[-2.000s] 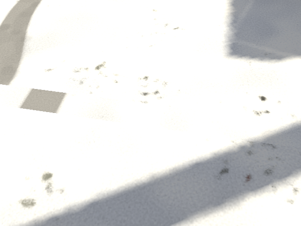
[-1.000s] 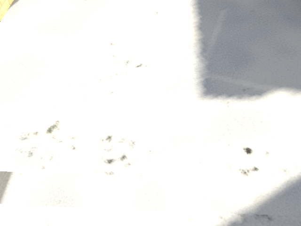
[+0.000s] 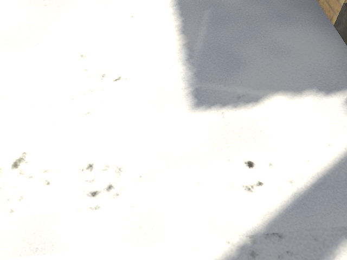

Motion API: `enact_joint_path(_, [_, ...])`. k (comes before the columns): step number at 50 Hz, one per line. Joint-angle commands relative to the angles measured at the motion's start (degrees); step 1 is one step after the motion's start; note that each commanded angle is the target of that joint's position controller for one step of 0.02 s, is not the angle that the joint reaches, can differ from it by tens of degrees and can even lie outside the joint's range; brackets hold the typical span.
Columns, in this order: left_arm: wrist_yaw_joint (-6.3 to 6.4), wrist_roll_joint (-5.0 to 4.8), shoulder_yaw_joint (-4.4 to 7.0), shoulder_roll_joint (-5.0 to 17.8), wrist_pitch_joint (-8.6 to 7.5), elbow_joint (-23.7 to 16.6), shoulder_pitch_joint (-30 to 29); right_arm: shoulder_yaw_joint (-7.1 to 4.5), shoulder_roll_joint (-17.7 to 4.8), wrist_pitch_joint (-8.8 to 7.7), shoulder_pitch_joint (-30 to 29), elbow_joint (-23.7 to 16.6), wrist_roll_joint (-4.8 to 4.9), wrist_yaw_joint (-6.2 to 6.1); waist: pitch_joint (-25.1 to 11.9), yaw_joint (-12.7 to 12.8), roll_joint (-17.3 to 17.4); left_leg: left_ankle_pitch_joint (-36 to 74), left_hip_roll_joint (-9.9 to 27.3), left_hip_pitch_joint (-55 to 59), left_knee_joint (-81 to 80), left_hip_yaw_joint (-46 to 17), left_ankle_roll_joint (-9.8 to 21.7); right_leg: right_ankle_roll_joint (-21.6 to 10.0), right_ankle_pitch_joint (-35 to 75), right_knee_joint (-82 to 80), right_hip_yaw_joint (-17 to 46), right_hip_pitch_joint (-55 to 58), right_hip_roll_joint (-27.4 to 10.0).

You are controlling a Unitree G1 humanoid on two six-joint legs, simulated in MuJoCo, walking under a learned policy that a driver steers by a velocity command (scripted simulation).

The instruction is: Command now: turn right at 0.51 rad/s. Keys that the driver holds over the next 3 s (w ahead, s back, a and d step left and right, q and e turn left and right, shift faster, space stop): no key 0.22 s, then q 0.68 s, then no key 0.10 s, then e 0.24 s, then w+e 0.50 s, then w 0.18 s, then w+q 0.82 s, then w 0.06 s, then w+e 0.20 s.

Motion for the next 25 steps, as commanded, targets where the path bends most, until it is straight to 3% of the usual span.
enact_joint_path(1, [-0.32, -0.39, 2.16, 9.01, 0.02, -3.42, -2.7, -0.84, -4.51, -1.47, 5.49, -2.98, 0.18, -0.55, -6.64, -3.31, -7.22, 5.2, -1.36, 6.17, -13.1, 1.22, 1.12, -6.8, 18.27, -2.72, 16.07, 4.53, -12.56])
enact_joint_path(2, [-0.17, -0.81, 1.81, 7.9, 0.01, -3.84, -3.82, -0.99, -5.12, -1.91, 7.77, -2.36, -0.27, -0.91, -6.72, -4.42, -5.76, 10.63, 0.52, 12.11, -21.23, 0.21, 1.72, -3.93, 11.87, -0.72, 14.62, 0.58, -10.15])
enact_joint_path(3, [-0.06, -0.85, 0.9, 4.51, -0.19, -4.2, -1.57, -1.71, -9.3, -2.2, 7.43, -2.87, -1.26, -1.36, -6.64, -2.78, 3.75, 7.27, 11.58, 16.25, -27.8, -11.05, 4.17, -0.65, -1.71, 7.1, 8.88, -5.58, -4.97])
enact_joint_path(4, [0.42, -0.72, 0.58, 2.72, -0.47, -4.47, 1.39, -2.48, -14.65, -1.9, 2.74, -5.1, -1.29, -1.03, -5.29, -0.74, 14.04, 16.6, 23.83, 15.28, -29.02, -25.25, 10.38, 1.53, -20.43, 16.24, -1.6, -13.86, 5.26])
enact_joint_path(5, [0.68, 0.88, 1.34, 6.79, -0.26, -3.63, 0.44, -2.34, -12.75, -1.71, 4.29, -4.54, -1.87, -0.56, -5.35, -2.17, 10.73, 20.28, 25.98, 9.12, -27.36, -25.55, 15.69, 1.8, -23.15, 27.99, -1.47, -11.33, 1.48])
enact_joint_path(6, [0.46, 0.54, 1.72, 7.4, -0.1, -2.72, 0.34, -1.12, -8.57, -1.86, 1.63, -4.88, -1.42, -0.15, -3.23, -0.43, 6.38, 20.69, 22.05, 6.14, -27.16, -20.54, 15.36, 1.67, -19.54, 32.07, 0.04, -9.88, 0.71])
enact_joint_path(7, [0.12, 0.41, 1.7, 6.89, 0.16, -1.69, 1.04, -0.54, -6.45, -1.94, -1.61, -5.22, -1.19, 0.13, -1.48, 0.99, 5.61, 21.48, 17.68, 4.65, -26.39, -14.55, 13.28, 2.07, -15.76, 34.27, -0.49, -9.11, 0.32])
enact_joint_path(9, [-0.68, 0.47, 1.25, 5.83, 0.58, -0.87, 1.81, -0.2, -5.85, -2.35, -1.77, -5.22, -1.22, -0.04, -2.42, 0.7, 9.53, 28.3, 13.59, 8.11, -24.76, -8.83, 11.62, 3.3, -12.99, 34.8, -1.66, -9.7, 0.64])
enact_joint_path(11, [-0.81, 0.15, 0.52, 4.64, 0.75, -0.77, -0.01, -0.12, -5.91, -2.58, 1.42, -3.81, -1.13, 0.03, -3.32, -1.03, 8.82, 32.87, 13.31, 11.82, -23.17, -7.4, 12.2, 4.55, -13.26, 30.26, -2.66, -9.49, 0.29])
enact_joint_path(13, [-0.43, 0.0, -0.92, 1.98, 0.96, -0.37, -1.76, 0.58, -4.82, -2.88, 3.28, -2.08, -1.05, 0.29, -4.16, -2.02, 9.05, 32.44, 13.1, 13.12, -22.62, -7.85, 12.17, 5.01, -14.09, 18.96, -3.94, -4.94, -1.88])
enact_joint_path(14, [-0.07, -0.01, -1.5, 1.22, 1.07, -0.04, -2.39, 0.61, -5.28, -2.78, 3.73, -1.4, -1.13, 0.58, -4.11, -2.51, 10.4, 31.21, 12.51, 12.91, -22.37, -8.27, 11.94, 4.87, -14.98, 13.05, -6.55, -1.89, -2.86])
enact_joint_path(16, [1.12, -0.53, -1.36, 2.67, 0.94, 0.27, -3.29, -0.5, -8.66, -2.08, 5.91, -0.05, -1.42, 1.19, -2.91, -3.72, 12.59, 34.23, 12.09, 13.17, -20.44, -11.39, 12.1, 4.05, -14.22, 5.32, -9.26, 0.37, -1.58])
enact_joint_path(18, [2.03, -0.82, -1.25, 3.46, 0.18, 1.63, -0.09, -1.41, -10.64, -1.6, 5.58, 0.4, -0.71, 1.62, -3.24, -1.64, 10.9, 39.53, 11.92, 12.35, -17.53, -13.21, 10.48, 2.82, -3.87, -5.99, -9.92, 5.19, -1.64])
enact_joint_path(19, [2.42, -0.59, -1.06, 4.52, -0.55, 2.01, 0.92, -1.59, -10.56, -1.66, 5.45, 0.31, -0.38, 1.69, -4.5, -1.19, 9.46, 38.61, 11.68, 9.72, -16.54, -14.0, 8.69, 2.05, 1.81, -9.66, -7.69, 9.97, -3.67])
enact_joint_path(20, [2.81, 0.1, -0.68, 6.66, -1.34, 1.97, 1.58, -1.31, -9.15, -2.02, 5.05, -0.44, 0.05, 1.87, -7.04, -1.33, 6.35, 32.97, 10.4, 4.72, -14.92, -13.28, 6.74, 0.92, 3.73, -8.78, -4.18, 16.4, -8.43])
enact_joint_path(21, [2.9, 0.39, 0.14, 10.76, -1.57, 1.52, -0.49, -0.53, -5.55, -2.23, 4.37, -1.95, 0.89, 2.11, -6.65, -2.83, -3.66, 21.35, 4.2, -1.53, -10.42, -7.21, 4.39, -2.72, 10.56, -7.67, 2.51, 17.18, -15.41])
enact_joint_path(22, [2.37, 0.11, 0.27, 10.05, -1.46, 1.86, -1.36, -0.46, -5.54, -1.71, 2.85, -1.86, 0.55, 1.7, -5.01, -1.5, -8.6, 4.99, -0.23, -2.1, -5.0, -1.01, 3.81, -7.31, 15.81, -8.08, 4.9, 12.92, -21.17])
enact_joint_path(23, [2.22, 0.23, -0.29, 7.67, -1.64, 0.93, -2.78, -1.12, -6.67, -1.05, 3.15, -1.29, -0.13, 1.47, -3.77, -0.9, -10.19, -4.66, -0.74, -3.54, 5.07, 0.97, 3.73, -10.69, 19.1, -8.94, 6.18, 11.01, -24.32])
enact_joint_path(24, [2.22, 0.43, -0.64, 6.33, -1.67, 0.43, -3.3, -1.84, -7.51, -0.41, 3.53, -0.79, -0.41, 1.51, -2.07, -0.84, -8.62, -8.64, -0.48, -6.09, 13.99, 1.35, 3.61, -12.45, 23.06, -9.29, 5.23, 9.53, -25.03])
enact_joint_path(25, [2.45, 0.47, -1.02, 5.46, -1.57, 0.16, -4.07, -2.23, -7.43, 0.15, 4.55, -0.33, -0.59, 1.72, -1.07, -1.89, -6.63, -8.24, 0.44, -6.91, 18.45, 0.89, 3.17, -12.15, 25.43, -8.89, 2.36, 8.32, -23.89])
Next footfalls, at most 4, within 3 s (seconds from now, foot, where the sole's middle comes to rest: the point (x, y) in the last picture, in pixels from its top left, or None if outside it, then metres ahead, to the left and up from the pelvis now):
0.06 left None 0.04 0.11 -0.78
0.40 right None -0.01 -0.10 -0.78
0.74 left None -0.02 0.13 -0.78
1.22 right None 0.03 -0.05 -0.78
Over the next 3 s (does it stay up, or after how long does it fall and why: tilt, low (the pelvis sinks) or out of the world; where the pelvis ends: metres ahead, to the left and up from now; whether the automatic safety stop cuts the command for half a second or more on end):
stays up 0.75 0.10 -0.01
